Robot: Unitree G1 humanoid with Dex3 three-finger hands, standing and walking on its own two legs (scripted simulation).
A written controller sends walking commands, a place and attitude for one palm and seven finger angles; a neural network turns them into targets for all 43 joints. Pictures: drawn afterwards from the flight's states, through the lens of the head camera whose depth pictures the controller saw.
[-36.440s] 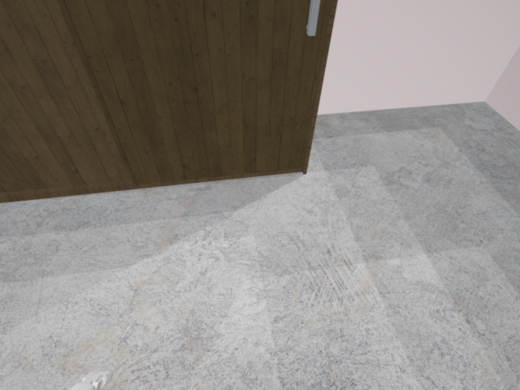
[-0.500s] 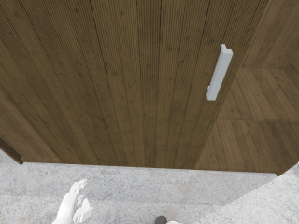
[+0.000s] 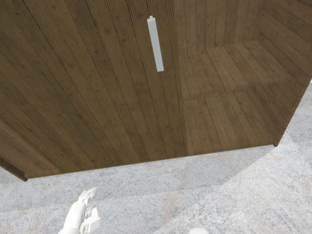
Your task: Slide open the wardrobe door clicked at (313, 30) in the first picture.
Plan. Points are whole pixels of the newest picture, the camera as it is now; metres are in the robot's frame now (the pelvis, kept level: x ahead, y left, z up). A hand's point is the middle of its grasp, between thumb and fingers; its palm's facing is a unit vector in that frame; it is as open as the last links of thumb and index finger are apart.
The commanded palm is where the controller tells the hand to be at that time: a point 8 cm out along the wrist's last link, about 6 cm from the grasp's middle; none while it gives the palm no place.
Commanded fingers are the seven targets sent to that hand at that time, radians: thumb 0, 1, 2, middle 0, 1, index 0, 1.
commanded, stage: stop stepping back and stand still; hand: right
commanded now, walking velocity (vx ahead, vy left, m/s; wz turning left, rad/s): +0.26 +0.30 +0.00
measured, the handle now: (156, 44) +0.70 -0.03 +0.16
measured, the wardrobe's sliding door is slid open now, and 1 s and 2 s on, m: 0.58 0.58 0.58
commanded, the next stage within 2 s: let the arm hang, fingers relaxed in 2.00 s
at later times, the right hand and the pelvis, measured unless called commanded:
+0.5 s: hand out of the picture +0.16 -0.38 +0.23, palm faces +0.39 +0.87 -0.30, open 7.4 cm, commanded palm +0.05 -0.39 +0.23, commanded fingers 0.00 -0.90 -0.90 0.20 0.30 0.20 0.30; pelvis -0.14 -0.13 +0.02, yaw +11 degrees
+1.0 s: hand out of the picture +0.10 -0.35 +0.21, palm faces +0.37 +0.86 -0.36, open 7.4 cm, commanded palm +0.04 -0.40 +0.23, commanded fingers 0.00 -0.90 -0.90 0.20 0.30 0.20 0.30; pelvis -0.13 -0.12 +0.05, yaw +7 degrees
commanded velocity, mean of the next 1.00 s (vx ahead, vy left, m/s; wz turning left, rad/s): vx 0.12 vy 0.15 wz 0.00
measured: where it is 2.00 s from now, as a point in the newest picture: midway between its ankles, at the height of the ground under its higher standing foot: outside the picture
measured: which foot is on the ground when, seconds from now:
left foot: up 0.00-0.26, down 0.28-0.32, up 0.34-0.54, down 0.56-1.00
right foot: down 0.00-0.20, up 0.22-0.32, down 0.34-1.00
